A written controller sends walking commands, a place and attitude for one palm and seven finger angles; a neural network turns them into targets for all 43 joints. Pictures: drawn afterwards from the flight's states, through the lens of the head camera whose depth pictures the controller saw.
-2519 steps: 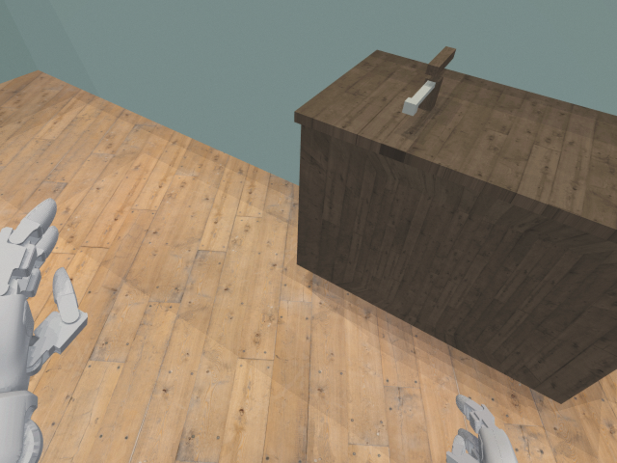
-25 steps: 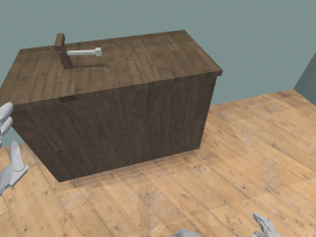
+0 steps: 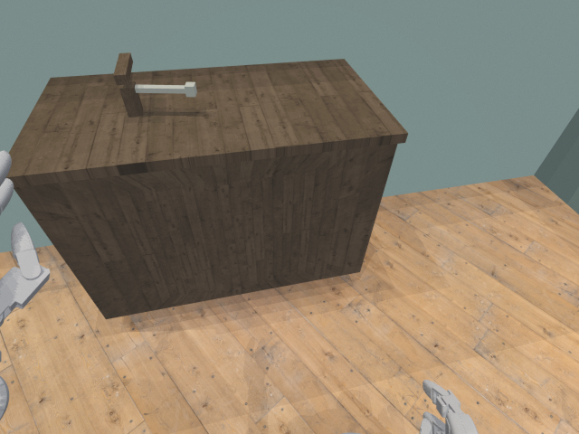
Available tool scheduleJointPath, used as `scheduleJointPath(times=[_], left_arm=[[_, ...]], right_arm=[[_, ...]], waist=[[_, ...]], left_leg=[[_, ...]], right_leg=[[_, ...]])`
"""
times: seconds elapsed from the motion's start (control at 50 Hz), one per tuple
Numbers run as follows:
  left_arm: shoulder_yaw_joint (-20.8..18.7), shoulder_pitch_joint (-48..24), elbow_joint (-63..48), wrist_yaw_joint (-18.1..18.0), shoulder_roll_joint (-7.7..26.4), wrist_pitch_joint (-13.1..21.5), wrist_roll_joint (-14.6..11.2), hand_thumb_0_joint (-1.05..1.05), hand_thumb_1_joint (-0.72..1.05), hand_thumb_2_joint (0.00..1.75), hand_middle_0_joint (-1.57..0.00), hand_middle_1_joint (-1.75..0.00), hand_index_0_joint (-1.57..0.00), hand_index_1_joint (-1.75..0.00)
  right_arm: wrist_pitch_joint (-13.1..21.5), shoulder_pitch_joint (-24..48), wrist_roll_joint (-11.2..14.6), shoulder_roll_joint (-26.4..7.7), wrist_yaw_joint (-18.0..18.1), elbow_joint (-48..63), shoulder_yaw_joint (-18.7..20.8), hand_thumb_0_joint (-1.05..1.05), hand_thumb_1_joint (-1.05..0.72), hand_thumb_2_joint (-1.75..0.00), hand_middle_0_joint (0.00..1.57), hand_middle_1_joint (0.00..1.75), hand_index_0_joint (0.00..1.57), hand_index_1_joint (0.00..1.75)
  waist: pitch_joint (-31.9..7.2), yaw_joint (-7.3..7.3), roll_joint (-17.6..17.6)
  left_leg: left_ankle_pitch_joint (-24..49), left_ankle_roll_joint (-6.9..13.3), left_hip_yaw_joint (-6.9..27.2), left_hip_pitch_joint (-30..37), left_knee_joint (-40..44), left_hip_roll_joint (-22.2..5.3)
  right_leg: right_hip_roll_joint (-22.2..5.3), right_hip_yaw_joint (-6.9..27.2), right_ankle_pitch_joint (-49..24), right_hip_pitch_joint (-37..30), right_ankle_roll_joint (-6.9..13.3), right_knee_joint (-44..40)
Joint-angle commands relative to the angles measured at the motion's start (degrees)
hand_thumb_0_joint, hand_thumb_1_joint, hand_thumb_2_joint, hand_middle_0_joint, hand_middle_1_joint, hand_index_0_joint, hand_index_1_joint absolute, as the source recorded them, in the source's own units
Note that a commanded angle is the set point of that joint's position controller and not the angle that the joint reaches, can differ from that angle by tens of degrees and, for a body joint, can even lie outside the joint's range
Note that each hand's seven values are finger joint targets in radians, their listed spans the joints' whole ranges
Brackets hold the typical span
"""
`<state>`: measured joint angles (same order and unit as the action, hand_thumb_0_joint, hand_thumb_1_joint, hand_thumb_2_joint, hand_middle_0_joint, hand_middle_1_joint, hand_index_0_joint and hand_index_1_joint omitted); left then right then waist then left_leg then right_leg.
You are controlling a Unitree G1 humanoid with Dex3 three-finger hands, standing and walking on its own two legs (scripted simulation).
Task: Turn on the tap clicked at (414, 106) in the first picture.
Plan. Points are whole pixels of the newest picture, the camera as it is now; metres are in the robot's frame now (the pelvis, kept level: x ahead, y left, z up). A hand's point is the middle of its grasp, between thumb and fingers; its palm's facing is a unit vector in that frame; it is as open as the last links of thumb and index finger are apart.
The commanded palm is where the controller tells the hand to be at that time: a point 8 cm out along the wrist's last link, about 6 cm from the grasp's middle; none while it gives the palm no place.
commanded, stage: stop stepping back and stand still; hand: left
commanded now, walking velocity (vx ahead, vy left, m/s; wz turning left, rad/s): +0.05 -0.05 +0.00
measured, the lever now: (190, 89) +0.91 +0.28 +0.05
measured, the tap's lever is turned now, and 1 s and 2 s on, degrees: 79 79 79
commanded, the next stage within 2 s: stand and check the lever's angle in 0.66 s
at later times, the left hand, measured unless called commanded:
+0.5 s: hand (117, 250) +0.28 +0.21 +0.16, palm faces +0.40 -0.82 -0.40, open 7.4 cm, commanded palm +0.22 +0.25 +0.17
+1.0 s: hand (106, 277) +0.26 +0.22 +0.15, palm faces +0.36 -0.86 -0.36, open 7.4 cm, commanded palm +0.20 +0.26 +0.17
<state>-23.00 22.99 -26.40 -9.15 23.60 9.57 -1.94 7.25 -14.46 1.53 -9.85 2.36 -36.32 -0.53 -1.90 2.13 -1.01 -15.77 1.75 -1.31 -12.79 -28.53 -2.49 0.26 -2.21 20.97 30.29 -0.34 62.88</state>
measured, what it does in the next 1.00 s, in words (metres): steps on the spot: right foot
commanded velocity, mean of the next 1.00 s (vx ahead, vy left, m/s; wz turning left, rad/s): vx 0.00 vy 0.00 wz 0.00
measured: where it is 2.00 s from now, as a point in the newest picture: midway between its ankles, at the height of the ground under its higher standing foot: outside the picture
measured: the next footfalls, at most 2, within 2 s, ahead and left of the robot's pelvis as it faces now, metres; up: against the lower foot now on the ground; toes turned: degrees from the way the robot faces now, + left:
right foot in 0.12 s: +0.07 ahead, -0.14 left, +0.00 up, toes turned -3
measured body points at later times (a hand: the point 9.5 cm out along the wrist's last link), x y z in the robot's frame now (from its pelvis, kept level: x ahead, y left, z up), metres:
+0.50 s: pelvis +0.06 -0.03 +0.00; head +0.08 -0.04 +0.44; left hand +0.26 +0.25 +0.18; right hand +0.23 -0.27 -0.09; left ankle +0.04 +0.10 -0.74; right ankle +0.03 -0.14 -0.74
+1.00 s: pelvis +0.04 -0.02 +0.00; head +0.05 -0.02 +0.45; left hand +0.23 +0.26 +0.17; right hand +0.21 -0.25 -0.08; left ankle +0.04 +0.10 -0.74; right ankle +0.03 -0.14 -0.74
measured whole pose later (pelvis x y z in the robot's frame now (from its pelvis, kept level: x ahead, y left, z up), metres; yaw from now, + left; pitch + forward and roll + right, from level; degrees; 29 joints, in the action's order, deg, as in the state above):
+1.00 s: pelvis +0.04 -0.02 +0.00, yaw -1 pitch -1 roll -1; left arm -17.2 27.3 -25.5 -9.0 19.3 7.2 -3.4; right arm 3.0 -10.1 0.9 -11.6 4.0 -34.3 0.1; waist 2.1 0.3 -0.9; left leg -14.2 -0.1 -0.9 -10.8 -26.2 -1.5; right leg -0.2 -2.0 13.0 8.8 -0.4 23.0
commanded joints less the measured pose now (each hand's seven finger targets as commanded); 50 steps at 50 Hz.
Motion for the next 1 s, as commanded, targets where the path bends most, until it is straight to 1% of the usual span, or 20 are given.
scheduleJointPath(times=[0.0,0.04,0.06,0.08,0.1,0.12,0.14,0.18,0.22,0.24,0.26,0.28,0.3,0.34,0.4,0.44,0.54,0.64,0.78,0.98], left_arm=[[1.9,2.0,-5.9,0.5,0.7,0.2,-0.9,0.0,0.9,0.9,-0.2,-0.3,-0.2,-0.3],[1.2,0.6,-10.7,0.2,2.7,0.7,-0.6,0.0,0.9,0.9,-0.2,-0.3,-0.2,-0.3],[0.7,0.4,-12.4,0.0,3.6,1.1,-0.2,0.0,0.9,0.9,-0.2,-0.3,-0.2,-0.3],[-0.2,-0.4,-15.0,-0.1,5.3,1.9,0.3,0.0,0.9,0.9,-0.2,-0.3,-0.2,-0.3],[-2.3,-1.4,-17.8,-0.5,9.1,2.2,0.9,0.0,0.9,0.9,-0.2,-0.3,-0.2,-0.3],[-4.1,-4.8,-22.3,-0.7,11.3,3.0,-0.2,0.0,0.9,0.9,-0.2,-0.3,-0.2,-0.3],[-5.5,-6.2,-23.2,-0.8,11.8,4.3,-0.2,0.0,0.9,0.9,-0.2,-0.3,-0.2,-0.3],[-7.4,-0.2,-24.0,-1.6,11.7,3.6,-0.7,0.0,0.9,0.9,-0.2,-0.3,-0.2,-0.3],[-7.8,3.5,-23.6,-2.0,9.9,3.6,-1.4,0.0,0.9,0.9,-0.2,-0.3,-0.2,-0.3],[-7.5,4.4,-22.6,-2.2,9.1,4.0,-1.6,0.0,0.9,0.9,-0.2,-0.3,-0.2,-0.3],[-7.2,5.1,-21.6,-2.3,8.1,4.3,-1.8,0.0,0.9,0.9,-0.2,-0.3,-0.2,-0.3],[-6.6,5.6,-19.3,-2.0,7.7,4.2,-1.7,0.0,0.9,0.9,-0.2,-0.3,-0.2,-0.3],[-5.5,6.9,-15.0,-1.6,5.7,3.6,-1.8,0.0,0.9,0.9,-0.2,-0.3,-0.2,-0.3],[-5.3,4.2,-10.7,-1.0,6.0,3.3,-0.9,0.0,0.9,0.9,-0.2,-0.3,-0.2,-0.3],[-1.4,4.3,-6.7,0.1,2.7,3.0,-1.3,0.0,0.9,0.9,-0.2,-0.3,-0.2,-0.3],[-1.6,3.6,-8.6,0.1,3.9,3.0,-1.6,0.0,0.9,0.9,-0.2,-0.3,-0.2,-0.3],[-3.5,2.2,-17.8,-0.7,7.3,3.6,-1.5,0.0,0.9,0.9,-0.2,-0.3,-0.2,-0.3],[-4.9,2.7,-16.9,-1.3,7.9,3.2,-1.6,0.0,0.9,0.9,-0.2,-0.3,-0.2,-0.3],[-1.6,3.4,-10.6,-0.4,4.2,1.9,-1.9,0.0,0.9,0.9,-0.2,-0.3,-0.2,-0.3],[-1.9,-1.2,-14.2,-1.1,6.6,2.6,-1.2,0.0,0.9,0.9,-0.2,-0.3,-0.2,-0.3]], right_arm=[[1.6,6.3,0.2,-8.2,1.4,9.2,1.8,0.0,-0.9,-0.9,0.2,0.3,0.2,0.3],[1.7,7.3,-0.5,-9.2,1.6,10.0,2.1,0.0,-0.9,-0.9,0.2,0.3,0.2,0.3],[1.8,7.4,-0.9,-9.3,1.6,9.5,2.2,0.0,-0.9,-0.9,0.2,0.3,0.2,0.3],[2.0,7.0,-1.0,-9.0,1.5,9.1,2.7,0.0,-0.9,-0.9,0.2,0.3,0.2,0.3],[2.0,7.6,-0.9,-8.3,1.2,9.2,2.8,0.0,-0.9,-0.9,0.2,0.3,0.2,0.3],[2.6,10.1,-0.6,-7.3,1.3,10.0,2.4,0.0,-0.9,-0.9,0.2,0.3,0.2,0.3],[3.5,8.6,-1.0,-7.4,1.1,8.5,2.8,0.0,-0.9,-0.9,0.2,0.3,0.2,0.3],[3.1,7.2,-0.5,-8.6,1.1,8.4,4.2,0.0,-0.9,-0.9,0.2,0.3,0.2,0.3],[1.5,8.2,-0.7,-7.2,1.5,8.0,3.2,0.0,-0.9,-0.9,0.2,0.3,0.2,0.3],[1.3,9.2,-0.8,-8.5,1.9,8.5,3.7,0.0,-0.9,-0.9,0.2,0.3,0.2,0.3],[1.0,9.8,-0.8,-9.7,2.0,9.3,4.1,0.0,-0.9,-0.9,0.2,0.3,0.2,0.3],[1.0,9.5,-0.3,-9.2,1.7,9.5,4.0,0.0,-0.9,-0.9,0.2,0.3,0.2,0.3],[1.4,8.3,0.1,-9.2,1.8,9.6,4.0,0.0,-0.9,-0.9,0.2,0.3,0.2,0.3],[1.4,8.3,-0.1,-8.7,1.7,8.1,3.4,0.0,-0.9,-0.9,0.2,0.3,0.2,0.3],[0.7,8.5,0.4,-8.7,1.1,8.6,3.9,0.0,-0.9,-0.9,0.2,0.3,0.2,0.3],[0.2,8.0,0.1,-9.0,1.0,9.0,4.1,0.0,-0.9,-0.9,0.2,0.3,0.2,0.3],[-0.2,10.1,-0.6,-8.4,1.6,11.0,3.2,0.0,-0.9,-0.9,0.2,0.3,0.2,0.3],[-0.9,9.9,-0.5,-8.1,1.9,11.4,3.3,0.0,-0.9,-0.9,0.2,0.3,0.2,0.3],[-1.6,10.0,-0.2,-8.6,1.7,11.5,3.5,0.0,-0.9,-0.9,0.2,0.3,0.2,0.3],[-0.3,11.1,-1.1,-8.9,2.5,11.2,2.8,0.0,-0.9,-0.9,0.2,0.3,0.2,0.3]], waist=[[3.9,-0.47,-10.9],[0.0,-1.21,-10.6],[-2.0,-1.3,-6.9],[-4.7,-1.57,0.4],[-6.1,-1.12,8.1],[-5.5,-2.13,10.6],[-8.3,-1.95,6.2],[-6.7,-1.82,8.2],[-6.5,-0.23,1.6],[-5.5,-0.77,-6.1],[-4.4,-1.74,-14.4],[-3.5,-1.99,-15.1],[-0.6,-1.75,-11.2],[0.1,-1.28,-8.0],[-2.3,-0.22,3.9],[-5.0,-0.38,7.6],[-7.4,-1.79,-2.0],[-7.7,-1.8,-2.3],[-5.7,-1.51,1.0],[-3.0,-2.43,-4.0]], left_leg=[[-10.8,5.7,9.7,-2.0,15.6,-9.0],[-9.8,4.4,6.9,-2.6,9.3,-7.6],[-5.4,3.8,4.8,-4.9,3.7,-5.9],[-0.3,2.7,1.9,-8.0,-6.1,-3.6],[-2.7,0.5,-0.1,-15.9,-16.0,0.3],[-9.5,-0.5,-0.2,-19.7,-23.4,1.6],[-11.3,-0.6,2.3,-14.8,-24.5,0.5],[-9.0,-0.3,3.7,-9.6,-16.4,-1.4],[4.9,-0.6,1.3,0.7,-0.5,-0.3],[14.0,0.0,5.9,3.7,4.5,-2.6],[20.0,2.1,14.6,6.4,6.5,-8.4],[18.3,4.0,18.0,6.6,9.0,-10.9],[21.0,4.6,18.1,6.3,8.4,-10.6],[29.6,2.9,11.0,5.6,3.0,-7.9],[23.0,-0.6,3.6,-1.1,-4.2,-2.7],[17.4,-1.2,1.4,-2.6,-5.0,-0.7],[27.1,0.1,3.0,5.8,1.4,-2.9],[31.2,-0.7,2.4,7.2,-0.1,-2.4],[22.0,-0.7,3.3,5.3,2.5,-2.6],[12.4,-0.4,4.9,2.4,7.7,-2.0]], right_leg=[[0.9,-4.4,1.6,-8.6,-0.1,-27.7],[1.8,-6.1,-1.7,-18.8,0.2,-39.5],[0.4,-3.6,-6.8,-25.0,1.0,-42.1],[-4.4,2.8,-12.4,-30.5,3.2,-43.5],[-14.7,16.8,-20.3,-34.7,7.5,-44.4],[-20.2,22.9,-30.1,-34.3,10.9,-44.5],[-20.7,19.3,-24.9,-30.8,11.7,-44.3],[-18.5,15.6,-26.0,-26.8,11.5,-40.5],[-12.7,7.4,-23.1,-22.6,6.8,-33.5],[-7.0,3.2,-17.4,-19.7,3.8,-28.1],[-2.2,-0.2,-10.2,-13.9,1.0,-24.5],[-0.4,-0.2,1.9,-10.9,-0.1,-24.7],[0.6,-0.5,3.6,-10.3,-0.2,-28.4],[-0.4,-1.1,-8.9,-15.6,0.3,-36.7],[-6.6,6.3,-35.9,-26.3,2.8,-38.3],[-9.8,8.7,-43.8,-30.0,4.2,-37.8],[-6.2,4.5,-34.8,-26.9,1.7,-37.2],[-5.7,4.1,-39.0,-27.5,1.9,-37.4],[-4.8,4.1,-28.9,-25.6,1.3,-40.6],[-3.5,3.6,-17.5,-23.8,1.1,-42.9]])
